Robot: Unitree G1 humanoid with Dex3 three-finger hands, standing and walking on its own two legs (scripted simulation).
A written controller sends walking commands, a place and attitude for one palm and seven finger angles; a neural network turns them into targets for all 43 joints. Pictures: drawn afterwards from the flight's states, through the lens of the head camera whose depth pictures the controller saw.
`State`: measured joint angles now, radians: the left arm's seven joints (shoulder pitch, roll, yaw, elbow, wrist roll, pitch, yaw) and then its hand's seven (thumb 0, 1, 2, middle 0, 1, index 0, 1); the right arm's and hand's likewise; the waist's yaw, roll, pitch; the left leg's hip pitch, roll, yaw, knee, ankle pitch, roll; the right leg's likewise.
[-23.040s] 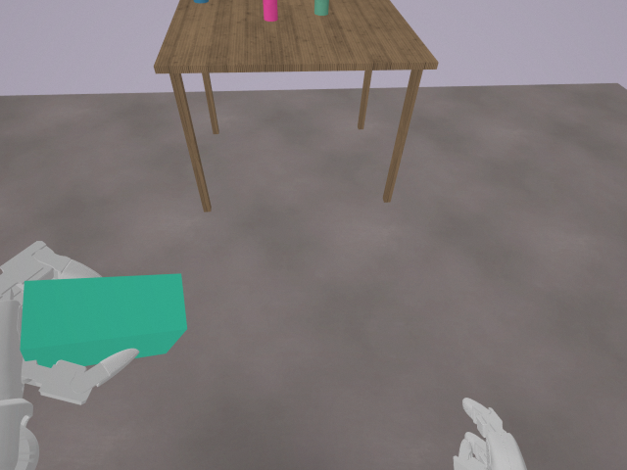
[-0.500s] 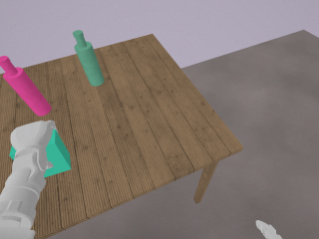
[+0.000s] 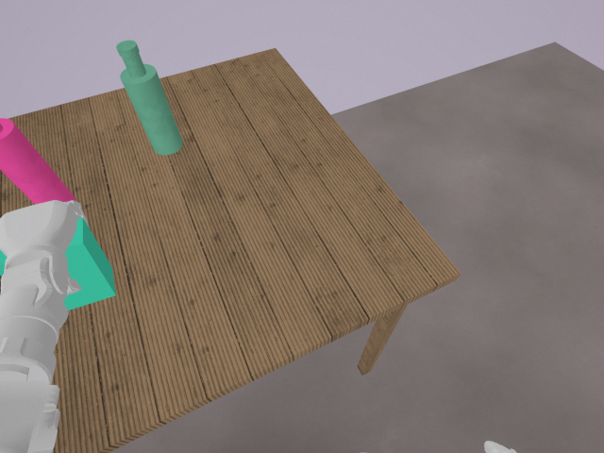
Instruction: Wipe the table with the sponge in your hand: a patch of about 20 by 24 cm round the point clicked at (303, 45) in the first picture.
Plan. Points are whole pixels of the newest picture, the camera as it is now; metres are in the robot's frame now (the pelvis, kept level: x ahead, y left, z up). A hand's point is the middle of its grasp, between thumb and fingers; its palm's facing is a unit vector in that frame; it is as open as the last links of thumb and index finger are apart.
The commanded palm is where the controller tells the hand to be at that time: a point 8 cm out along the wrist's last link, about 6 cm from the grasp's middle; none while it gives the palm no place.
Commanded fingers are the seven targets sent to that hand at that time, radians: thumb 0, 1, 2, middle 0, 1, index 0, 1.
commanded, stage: slide across to the middle lane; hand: left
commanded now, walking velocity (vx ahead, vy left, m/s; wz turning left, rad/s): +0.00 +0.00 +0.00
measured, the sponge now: (68, 277) +0.35 +0.37 -0.02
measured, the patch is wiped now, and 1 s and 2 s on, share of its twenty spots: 0.30 0.30 0.55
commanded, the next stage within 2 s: wipe back along the middle lane in 0.68 s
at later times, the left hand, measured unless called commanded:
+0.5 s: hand (78, 237) +0.39 +0.35 +0.03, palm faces -0.09 +0.00 -1.00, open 9.7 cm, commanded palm +0.38 +0.31 +0.07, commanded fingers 0.00 0.10 1.30 -1.20 -1.60 -1.20 -1.60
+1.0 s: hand (117, 233) +0.40 +0.29 +0.03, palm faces -0.05 -0.04 -1.00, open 9.7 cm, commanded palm +0.36 +0.27 +0.07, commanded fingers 0.00 0.10 1.30 -1.20 -1.60 -1.20 -1.60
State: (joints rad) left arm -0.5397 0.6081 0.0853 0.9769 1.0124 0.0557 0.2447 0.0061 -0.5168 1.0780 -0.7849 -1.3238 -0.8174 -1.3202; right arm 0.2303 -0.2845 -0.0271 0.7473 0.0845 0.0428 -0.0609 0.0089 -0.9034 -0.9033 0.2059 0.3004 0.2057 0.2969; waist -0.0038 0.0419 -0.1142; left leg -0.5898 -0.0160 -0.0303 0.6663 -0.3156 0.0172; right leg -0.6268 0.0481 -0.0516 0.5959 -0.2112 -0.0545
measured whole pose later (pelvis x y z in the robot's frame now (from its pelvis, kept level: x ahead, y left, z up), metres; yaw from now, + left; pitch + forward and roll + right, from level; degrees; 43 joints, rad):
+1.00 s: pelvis +0.05 +0.02 +0.01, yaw +1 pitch +10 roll -1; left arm -0.43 0.32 -0.15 0.65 0.98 0.40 0.29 0.00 -0.49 1.07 -0.77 -1.33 -0.80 -1.33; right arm 0.12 -0.26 -0.03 0.74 0.07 0.13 -0.02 0.01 -0.90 -0.90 0.20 0.30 0.20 0.30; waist 0.06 0.06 -0.12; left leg -0.39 -0.04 -0.03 0.54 -0.33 0.04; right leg -0.44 0.02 -0.04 0.50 -0.25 -0.02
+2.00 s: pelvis +0.03 +0.01 +0.01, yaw -1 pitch +6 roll +0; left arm -0.10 0.28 -0.25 0.29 0.98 0.49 0.28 0.01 -0.47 1.05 -0.74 -1.35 -0.77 -1.35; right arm 0.05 -0.26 0.00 0.71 0.09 0.11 -0.02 0.01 -0.90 -0.90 0.20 0.30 0.20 0.30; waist 0.10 0.07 -0.12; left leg -0.33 -0.03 -0.01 0.54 -0.32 0.03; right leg -0.40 0.04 -0.02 0.54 -0.25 -0.05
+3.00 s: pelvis +0.01 +0.00 +0.01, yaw +0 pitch +2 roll +1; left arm -0.08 0.19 -0.46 0.21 1.00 0.56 0.24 0.00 -0.46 1.05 -0.74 -1.36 -0.77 -1.35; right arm 0.00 -0.23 0.01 0.74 0.09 0.13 0.04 0.01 -0.91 -0.90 0.20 0.30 0.20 0.30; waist 0.14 0.09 -0.10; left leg -0.29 -0.04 -0.02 0.57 -0.31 0.02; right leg -0.36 0.03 -0.03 0.58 -0.25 -0.05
